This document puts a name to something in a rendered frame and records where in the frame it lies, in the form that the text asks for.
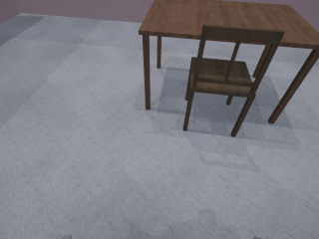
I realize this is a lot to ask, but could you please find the chair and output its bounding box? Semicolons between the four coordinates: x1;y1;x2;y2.
182;24;285;137

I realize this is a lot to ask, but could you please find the table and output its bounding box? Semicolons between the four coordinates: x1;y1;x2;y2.
139;0;319;124

